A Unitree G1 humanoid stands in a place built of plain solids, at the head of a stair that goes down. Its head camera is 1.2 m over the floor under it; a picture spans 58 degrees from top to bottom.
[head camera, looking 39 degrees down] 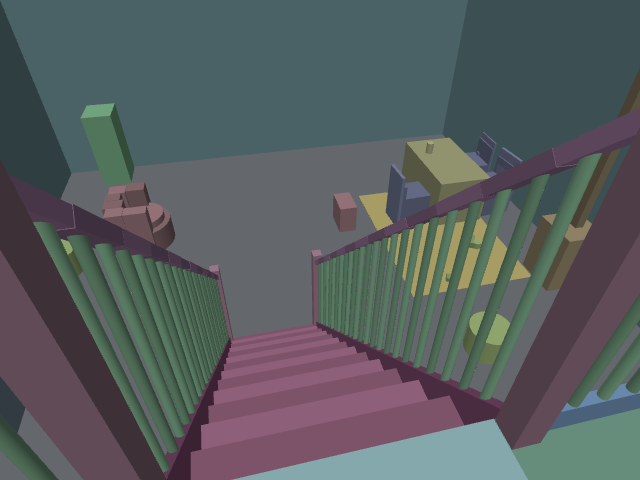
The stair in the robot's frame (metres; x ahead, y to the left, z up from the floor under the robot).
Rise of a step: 0.20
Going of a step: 0.20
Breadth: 0.90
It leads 13 degrees to the left of straight ahead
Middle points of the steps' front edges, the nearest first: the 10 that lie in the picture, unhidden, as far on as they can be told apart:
0.55 -0.07 0.00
0.75 -0.02 -0.20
0.95 0.02 -0.40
1.14 0.07 -0.60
1.34 0.11 -0.81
1.54 0.16 -1.01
1.73 0.20 -1.21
1.93 0.25 -1.41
2.13 0.29 -1.61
2.33 0.34 -1.82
